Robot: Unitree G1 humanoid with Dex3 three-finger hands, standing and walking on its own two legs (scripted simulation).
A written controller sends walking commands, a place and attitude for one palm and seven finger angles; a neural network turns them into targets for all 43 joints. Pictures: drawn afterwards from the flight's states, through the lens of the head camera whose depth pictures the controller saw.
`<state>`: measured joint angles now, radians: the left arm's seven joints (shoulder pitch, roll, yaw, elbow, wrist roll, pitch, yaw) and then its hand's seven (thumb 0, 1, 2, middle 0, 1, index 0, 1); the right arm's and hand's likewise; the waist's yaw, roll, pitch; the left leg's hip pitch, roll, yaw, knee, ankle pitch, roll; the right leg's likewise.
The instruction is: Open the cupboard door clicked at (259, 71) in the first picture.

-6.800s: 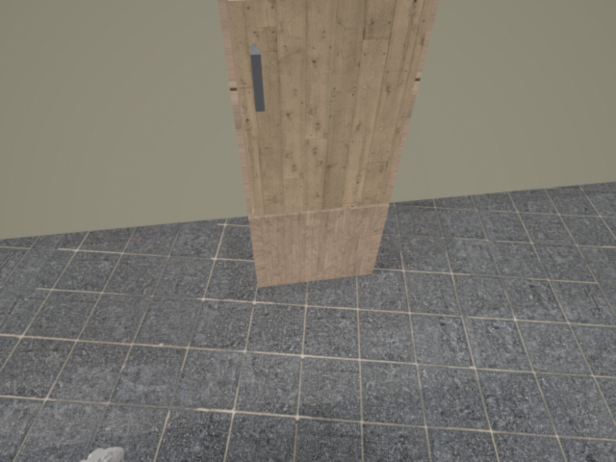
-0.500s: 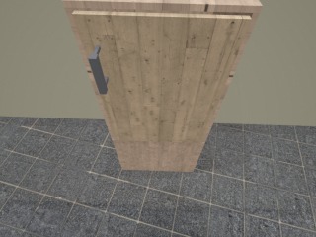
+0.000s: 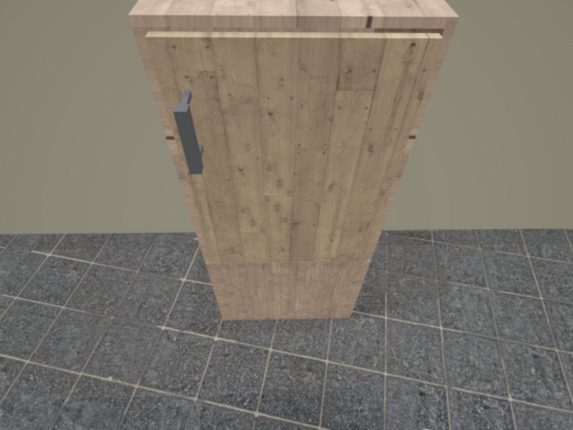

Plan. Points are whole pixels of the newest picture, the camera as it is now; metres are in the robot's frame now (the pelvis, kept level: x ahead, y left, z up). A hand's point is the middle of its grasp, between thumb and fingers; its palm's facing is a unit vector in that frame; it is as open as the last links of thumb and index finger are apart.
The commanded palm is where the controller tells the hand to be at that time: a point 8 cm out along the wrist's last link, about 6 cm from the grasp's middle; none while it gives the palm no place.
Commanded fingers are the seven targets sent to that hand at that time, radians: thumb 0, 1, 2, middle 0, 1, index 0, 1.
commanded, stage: come to a stop and stand still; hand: left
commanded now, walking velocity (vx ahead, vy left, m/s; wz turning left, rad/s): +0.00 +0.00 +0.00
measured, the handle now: (191, 133) +0.53 +0.20 +0.12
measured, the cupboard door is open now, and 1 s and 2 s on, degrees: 0 0 0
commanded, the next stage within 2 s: look again from close up in 0.56 s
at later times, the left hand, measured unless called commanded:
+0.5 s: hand out of the picture -0.05 +0.24 -0.16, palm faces +0.02 -0.97 -0.23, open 7.4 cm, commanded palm none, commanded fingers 0.00 0.90 0.90 -0.20 -0.30 -0.20 -0.30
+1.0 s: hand out of the picture -0.05 +0.23 -0.16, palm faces +0.03 -0.97 -0.23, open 7.4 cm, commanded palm none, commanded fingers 0.00 0.90 0.90 -0.20 -0.30 -0.20 -0.30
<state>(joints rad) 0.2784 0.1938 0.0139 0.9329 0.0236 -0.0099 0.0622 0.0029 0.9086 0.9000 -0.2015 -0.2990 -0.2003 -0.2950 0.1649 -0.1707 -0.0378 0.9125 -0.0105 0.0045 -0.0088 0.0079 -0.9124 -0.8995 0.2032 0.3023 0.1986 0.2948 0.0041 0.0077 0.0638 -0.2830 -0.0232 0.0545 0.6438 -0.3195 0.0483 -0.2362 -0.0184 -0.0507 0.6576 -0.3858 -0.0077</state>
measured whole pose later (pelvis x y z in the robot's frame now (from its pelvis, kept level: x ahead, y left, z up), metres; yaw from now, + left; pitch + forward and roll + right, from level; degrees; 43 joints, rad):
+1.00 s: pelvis -0.04 +0.03 +0.02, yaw +2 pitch -1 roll +0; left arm 0.31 0.24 -0.02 1.08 0.03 -0.01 0.02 0.00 0.91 0.90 -0.20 -0.30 -0.20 -0.29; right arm 0.20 -0.22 -0.01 1.07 -0.01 -0.02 0.00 0.01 -0.91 -0.90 0.21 0.30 0.20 0.30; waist 0.02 -0.02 0.01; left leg -0.24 -0.09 0.04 0.39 -0.13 0.10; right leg -0.21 -0.02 0.03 0.44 -0.22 0.01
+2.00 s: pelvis -0.02 -0.03 -0.04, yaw +3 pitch +10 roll -1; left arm 0.25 0.39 0.40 0.18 -0.43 -0.26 -0.56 0.01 0.21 0.61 -0.25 -0.74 -0.25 -0.74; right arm 0.22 -0.22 0.03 0.59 0.05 -0.24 -0.09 0.02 -0.91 -0.90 0.21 0.30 0.20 0.30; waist 0.00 0.03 -0.08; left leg -0.72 0.00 -0.04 0.95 -0.41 0.00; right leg -0.63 0.08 -0.06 0.91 -0.47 -0.06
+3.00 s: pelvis -0.02 +0.00 +0.01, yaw +5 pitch +1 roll -2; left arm -0.12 0.49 0.42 0.29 -0.35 0.05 -0.47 -0.01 -0.50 0.30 -0.30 -1.20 -0.30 -1.20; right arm 0.27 -0.27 0.07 0.58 0.07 -0.21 -0.11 0.02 -0.90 -0.90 0.21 0.30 0.20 0.30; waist 0.02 0.03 -0.04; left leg -0.38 -0.04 -0.02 0.63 -0.27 0.05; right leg -0.27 0.04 -0.04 0.56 -0.31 -0.02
